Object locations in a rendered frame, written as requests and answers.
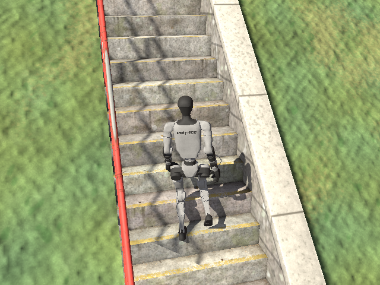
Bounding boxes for right robot hand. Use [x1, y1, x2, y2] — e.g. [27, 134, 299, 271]
[210, 169, 220, 183]

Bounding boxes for right robot upper arm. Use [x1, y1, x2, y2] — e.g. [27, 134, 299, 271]
[199, 121, 213, 154]

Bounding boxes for left robot upper arm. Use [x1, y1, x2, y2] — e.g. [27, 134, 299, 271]
[163, 122, 175, 154]

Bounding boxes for robot foot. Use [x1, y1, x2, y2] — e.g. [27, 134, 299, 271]
[178, 226, 187, 241]
[204, 214, 213, 226]

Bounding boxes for left robot hand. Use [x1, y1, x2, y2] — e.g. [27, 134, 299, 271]
[166, 162, 178, 172]

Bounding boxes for robot left foot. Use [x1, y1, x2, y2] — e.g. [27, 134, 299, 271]
[178, 226, 187, 241]

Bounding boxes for right robot forearm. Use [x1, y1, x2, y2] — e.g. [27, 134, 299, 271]
[207, 146, 219, 172]

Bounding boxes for robot right foot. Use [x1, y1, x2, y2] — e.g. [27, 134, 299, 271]
[204, 214, 213, 226]

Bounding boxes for left robot forearm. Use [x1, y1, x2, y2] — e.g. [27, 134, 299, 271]
[163, 147, 172, 165]

